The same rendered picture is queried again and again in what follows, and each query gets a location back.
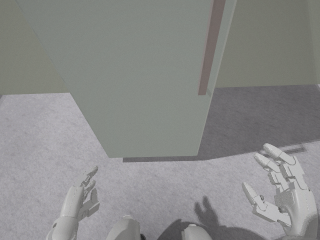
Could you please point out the left robot forearm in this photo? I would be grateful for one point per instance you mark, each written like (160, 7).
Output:
(64, 228)

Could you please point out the robot left thigh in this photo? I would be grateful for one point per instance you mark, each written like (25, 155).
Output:
(125, 229)

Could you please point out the handle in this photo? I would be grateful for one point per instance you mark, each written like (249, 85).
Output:
(212, 31)

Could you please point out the robot right thigh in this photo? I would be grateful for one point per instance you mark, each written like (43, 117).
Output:
(194, 233)

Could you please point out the robot right hand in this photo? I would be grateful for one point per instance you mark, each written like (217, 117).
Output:
(301, 216)

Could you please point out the fridge door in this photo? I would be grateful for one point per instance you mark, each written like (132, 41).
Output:
(132, 67)

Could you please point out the robot thigh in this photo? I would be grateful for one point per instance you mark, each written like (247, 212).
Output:
(125, 229)
(194, 233)

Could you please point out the robot left hand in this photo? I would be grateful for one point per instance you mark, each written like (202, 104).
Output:
(78, 193)

